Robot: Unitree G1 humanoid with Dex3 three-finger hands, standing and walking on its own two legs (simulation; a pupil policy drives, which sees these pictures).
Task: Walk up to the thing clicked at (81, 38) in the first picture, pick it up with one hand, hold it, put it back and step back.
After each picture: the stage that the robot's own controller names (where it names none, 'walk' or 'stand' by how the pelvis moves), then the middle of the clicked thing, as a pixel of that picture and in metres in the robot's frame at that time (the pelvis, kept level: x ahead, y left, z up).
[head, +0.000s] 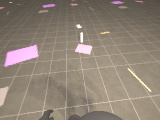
stand; (81, 37) +1.87 +0.34 -0.66
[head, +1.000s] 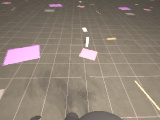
walk; (87, 42) +1.74 +0.14 -0.64
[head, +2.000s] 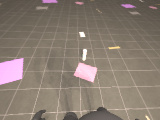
walk; (84, 55) +1.16 +0.12 -0.65
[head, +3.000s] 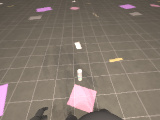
walk; (79, 75) +0.72 +0.16 -0.64
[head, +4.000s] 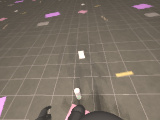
walk; (78, 94) +0.42 +0.23 -0.64
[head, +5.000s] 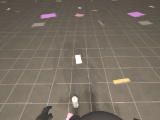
stand; (75, 102) +0.34 +0.19 -0.65
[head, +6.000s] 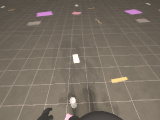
stand; (73, 103) +0.31 +0.21 -0.66
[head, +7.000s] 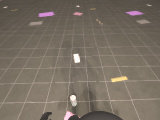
stand; (73, 101) +0.35 +0.21 -0.66
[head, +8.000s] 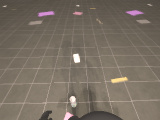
stand; (73, 102) +0.33 +0.21 -0.66
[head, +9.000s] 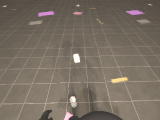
go down; (73, 102) +0.32 +0.21 -0.66
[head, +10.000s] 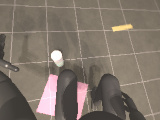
go down; (58, 60) +0.41 +0.26 -0.24
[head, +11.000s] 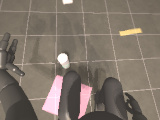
close in; (64, 62) +0.40 +0.25 -0.26
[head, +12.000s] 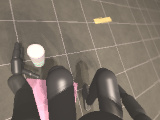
close in; (37, 58) +0.37 +0.30 -0.15
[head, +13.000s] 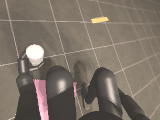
close; (36, 58) +0.37 +0.30 -0.15
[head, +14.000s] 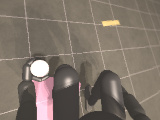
lift; (42, 70) +0.27 +0.29 -0.14
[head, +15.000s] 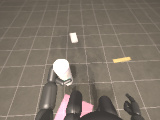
lift; (65, 74) +0.30 +0.18 +0.04
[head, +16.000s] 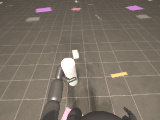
hold; (70, 74) +0.32 +0.15 +0.06
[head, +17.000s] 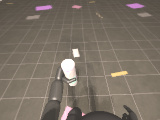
hold; (70, 74) +0.32 +0.16 +0.04
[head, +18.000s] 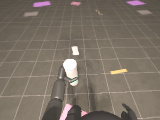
crouch; (72, 74) +0.33 +0.15 +0.02
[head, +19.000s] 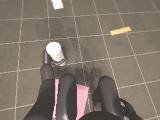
lower; (58, 56) +0.42 +0.22 -0.07
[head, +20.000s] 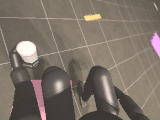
lower; (30, 57) +0.39 +0.30 -0.16
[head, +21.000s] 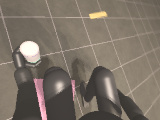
lower; (33, 56) +0.38 +0.30 -0.15
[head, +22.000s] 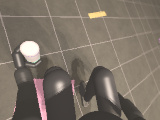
lower; (32, 56) +0.38 +0.30 -0.16
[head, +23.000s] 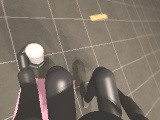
lower; (36, 58) +0.37 +0.29 -0.15
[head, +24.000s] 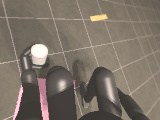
open; (39, 59) +0.37 +0.28 -0.16
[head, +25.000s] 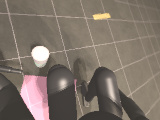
stand; (40, 59) +0.36 +0.28 -0.16
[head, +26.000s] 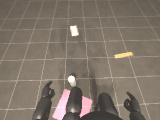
walk; (72, 81) +0.37 +0.20 -0.47
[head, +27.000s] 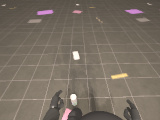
stand; (74, 100) +0.35 +0.19 -0.60
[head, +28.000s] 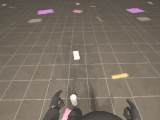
stand; (74, 100) +0.34 +0.19 -0.60
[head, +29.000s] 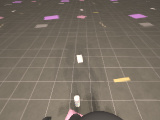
stand; (77, 101) +0.37 +0.18 -0.65
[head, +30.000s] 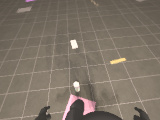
walk; (77, 87) +0.40 +0.19 -0.62
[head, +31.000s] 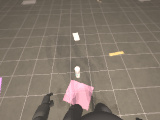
walk; (77, 72) +0.60 +0.20 -0.63
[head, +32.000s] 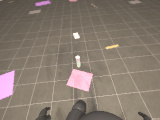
stand; (78, 61) +0.89 +0.30 -0.63
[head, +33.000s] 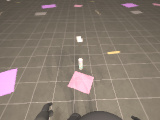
stand; (80, 64) +0.93 +0.22 -0.65
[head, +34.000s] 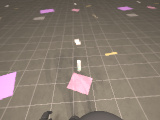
stand; (79, 65) +0.95 +0.24 -0.66
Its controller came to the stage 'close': yes
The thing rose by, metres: 0.67
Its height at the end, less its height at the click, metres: +0.00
